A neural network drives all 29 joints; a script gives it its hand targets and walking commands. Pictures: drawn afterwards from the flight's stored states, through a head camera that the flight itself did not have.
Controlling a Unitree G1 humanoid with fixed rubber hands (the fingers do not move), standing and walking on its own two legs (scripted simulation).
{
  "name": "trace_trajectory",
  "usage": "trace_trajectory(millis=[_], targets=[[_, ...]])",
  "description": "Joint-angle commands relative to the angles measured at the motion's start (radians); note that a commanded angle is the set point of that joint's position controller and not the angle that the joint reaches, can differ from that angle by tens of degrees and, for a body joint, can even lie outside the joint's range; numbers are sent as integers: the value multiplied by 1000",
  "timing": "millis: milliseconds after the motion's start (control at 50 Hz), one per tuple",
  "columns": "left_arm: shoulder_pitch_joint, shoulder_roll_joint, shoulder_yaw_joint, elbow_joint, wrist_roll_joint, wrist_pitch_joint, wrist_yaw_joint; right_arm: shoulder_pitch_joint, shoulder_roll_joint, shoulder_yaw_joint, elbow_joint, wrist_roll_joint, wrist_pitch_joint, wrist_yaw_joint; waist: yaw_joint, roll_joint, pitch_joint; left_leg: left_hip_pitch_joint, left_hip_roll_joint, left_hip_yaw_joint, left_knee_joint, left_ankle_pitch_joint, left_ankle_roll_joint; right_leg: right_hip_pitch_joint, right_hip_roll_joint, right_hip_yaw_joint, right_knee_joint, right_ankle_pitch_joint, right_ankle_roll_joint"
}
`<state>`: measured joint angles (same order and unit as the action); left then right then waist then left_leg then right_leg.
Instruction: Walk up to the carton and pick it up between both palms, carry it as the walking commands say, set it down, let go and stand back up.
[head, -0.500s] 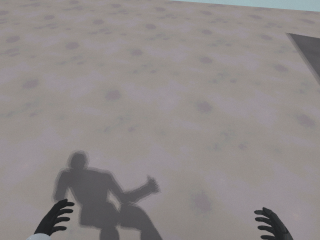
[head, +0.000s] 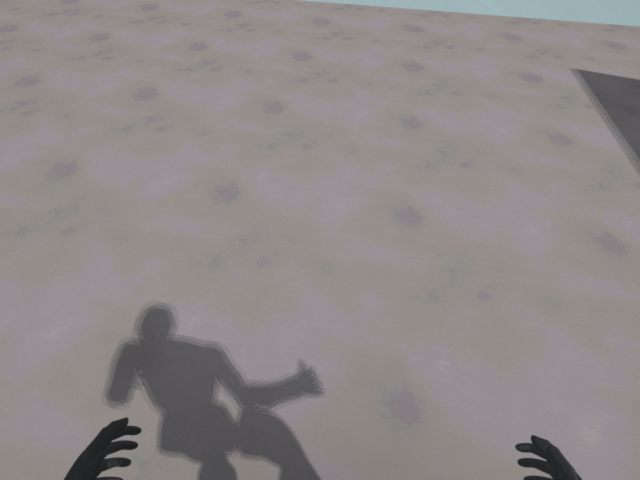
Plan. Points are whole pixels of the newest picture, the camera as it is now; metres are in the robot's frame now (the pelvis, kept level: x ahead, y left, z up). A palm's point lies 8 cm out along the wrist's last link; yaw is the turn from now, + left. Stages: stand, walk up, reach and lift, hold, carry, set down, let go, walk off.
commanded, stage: stand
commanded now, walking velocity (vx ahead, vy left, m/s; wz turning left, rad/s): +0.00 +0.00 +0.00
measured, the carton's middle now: out of the picture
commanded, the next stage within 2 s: walk up in 0.16 s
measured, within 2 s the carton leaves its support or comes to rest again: neither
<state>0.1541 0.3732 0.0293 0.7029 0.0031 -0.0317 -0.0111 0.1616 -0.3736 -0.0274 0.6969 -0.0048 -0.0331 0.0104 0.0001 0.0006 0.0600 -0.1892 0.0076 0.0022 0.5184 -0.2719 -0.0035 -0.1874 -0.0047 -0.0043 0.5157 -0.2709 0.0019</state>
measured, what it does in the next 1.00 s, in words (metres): steps on the spot, turning left: left foot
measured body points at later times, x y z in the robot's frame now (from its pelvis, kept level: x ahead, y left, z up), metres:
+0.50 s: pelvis -0.01 -0.02 +0.00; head +0.02 -0.03 +0.45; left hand +0.11 +0.29 -0.10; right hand +0.12 -0.32 -0.12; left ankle +0.01 +0.12 -0.74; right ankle +0.01 -0.13 -0.73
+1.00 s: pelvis -0.02 +0.03 +0.00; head +0.01 +0.08 +0.45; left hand -0.13 +0.32 -0.14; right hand +0.22 -0.14 -0.10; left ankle -0.08 +0.11 -0.74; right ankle +0.01 -0.12 -0.69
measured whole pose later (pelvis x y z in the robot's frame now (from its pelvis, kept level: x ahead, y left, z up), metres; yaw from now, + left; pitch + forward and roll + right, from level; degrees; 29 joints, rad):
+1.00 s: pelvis -0.02 +0.03 +0.00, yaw +25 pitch +3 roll +0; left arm 0.32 0.35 0.08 0.87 0.04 0.02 0.01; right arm 0.15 -0.25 -0.05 0.74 -0.02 0.01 0.06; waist 0.01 -0.07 0.05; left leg -0.26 -0.01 0.06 0.51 -0.29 0.04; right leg -0.41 -0.20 -0.16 0.89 -0.45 0.05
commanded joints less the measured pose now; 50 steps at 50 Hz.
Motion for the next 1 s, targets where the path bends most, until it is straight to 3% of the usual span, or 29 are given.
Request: trace_trajectory(millis=[0,320,340,360,380,400,420,440,460,480,500,520,540,560,580,620,680,720,780,800,820,840,860,880,900,920,940,960,980], targets=[[-49,159,40,-56,-1,-14,5,-46,-158,-40,-57,1,-14,-5,0,1,-66,5,101,-92,-100,132,34,8,-102,94,-100,130,-34],[-57,173,30,41,-3,-11,9,-53,-171,-31,42,4,-11,-10,-1,1,-59,26,108,-95,-150,140,31,31,-111,95,-150,135,-31],[-84,80,28,49,29,61,-30,131,-191,-87,155,-15,64,-51,-44,0,-63,225,266,-375,-230,-278,105,-295,-4,-91,264,-159,7],[-73,55,37,19,17,60,-1,3,-205,-84,54,-48,70,-10,-8,269,45,-20,297,-512,-289,202,165,-320,-12,-48,297,-268,31],[-12,68,36,54,12,65,8,-75,-194,-95,33,-52,78,8,43,261,16,-26,286,-426,-224,394,175,-258,-54,1,337,-300,25],[-9,61,39,56,11,62,7,-83,-166,-98,29,-48,84,15,44,212,-20,-29,251,-357,-177,427,153,-221,-52,-10,271,-286,30],[-10,46,37,68,10,57,15,-86,-143,-96,38,-42,84,15,45,180,-34,-37,214,-308,-147,423,125,-180,-43,-37,193,-219,35],[-1,35,40,81,8,58,21,-77,-132,-96,56,-42,85,9,40,142,-56,-73,191,-294,-152,331,106,-121,-19,-79,130,-138,39],[42,30,39,98,7,58,24,-85,-134,-96,48,-35,84,9,59,147,-66,-130,162,-285,-144,256,80,-27,-18,-97,27,-49,32],[81,39,43,111,8,56,28,-74,-119,-91,42,-28,82,9,76,115,-76,-193,117,-268,-100,170,51,61,-50,-74,-87,19,17],[115,85,57,115,17,51,31,-50,-81,-83,29,-27,78,10,89,-47,-92,-274,32,-215,48,38,14,124,-198,90,-239,-39,-17],[81,168,77,95,37,49,34,-33,-43,-81,22,-37,80,10,80,-246,-81,-427,-83,-60,293,-229,-29,129,-433,347,-334,-145,-103],[77,158,97,137,17,55,32,17,-36,-93,21,-36,87,-4,45,-262,-126,-368,9,-51,485,-303,-68,69,-510,334,-323,-18,-131],[51,115,87,142,20,54,30,33,-50,-101,46,-38,89,-2,25,-173,-96,-355,31,-52,559,-256,-79,29,-457,262,-301,28,-125],[18,85,78,140,23,52,31,47,-48,-104,56,-37,89,7,12,-130,-53,-349,37,-41,600,-197,-85,-17,-393,159,-283,64,-106],[-14,48,72,149,33,48,40,64,-18,-104,59,-20,92,24,2,-165,-42,-347,38,-10,588,-138,-89,-12,-306,16,-226,190,-79],[129,53,80,170,55,39,41,-20,45,-83,30,-18,99,43,40,-181,-73,-352,42,33,454,-157,-92,73,-322,-35,-168,341,-88],[175,72,91,171,54,37,39,-55,66,-77,10,-13,98,46,54,-194,-84,-333,46,47,363,-165,-75,86,-349,-42,-158,347,-105],[185,101,100,147,47,35,31,-61,76,-73,-17,-4,92,43,56,-209,-101,-261,32,65,221,-190,-49,61,-382,-54,-148,351,-113],[166,131,101,120,44,29,26,-41,64,-70,-22,-6,90,40,42,-203,-107,-231,28,69,173,-148,-47,58,-405,-46,-137,415,-107],[225,177,111,137,41,24,36,-43,66,-70,-24,-15,90,53,54,-184,-117,-271,41,65,152,-150,-43,96,-483,16,-185,315,-117],[274,195,122,130,27,27,47,-71,60,-66,-57,-20,99,79,57,-142,-98,-281,77,19,151,-198,-16,58,-571,101,-296,-231,-117],[240,214,123,122,16,35,61,-118,53,-54,-73,-21,108,102,47,-149,-4,-264,92,-3,146,-134,-7,-2,-627,145,-366,-272,-106],[196,203,109,101,10,36,62,-75,64,-42,-60,-7,105,103,11,-153,2,-148,82,6,85,-137,8,-76,-594,85,-358,-265,-85],[112,168,87,82,5,35,50,46,78,-39,-14,-2,91,92,-67,-137,-41,87,38,68,-64,-91,27,-209,-470,-81,-263,-254,-23],[77,102,73,90,19,26,32,260,32,-57,82,-10,67,69,-159,36,-136,399,-12,84,-183,-97,55,-362,-262,-259,72,-239,48],[13,0,45,27,31,24,15,398,-120,-101,110,-18,42,55,-238,389,-141,483,261,-418,-318,-388,136,-649,-106,-240,482,-361,51],[-70,-8,39,-11,50,31,11,353,-170,-103,108,-22,30,29,-211,359,-73,369,328,-564,-382,-514,186,-772,-138,-79,608,-305,27],[-77,7,48,-4,53,20,-7,284,-127,-89,108,-26,25,16,-167,233,-31,334,327,-532,-381,-478,207,-787,-183,-42,634,-179,18]])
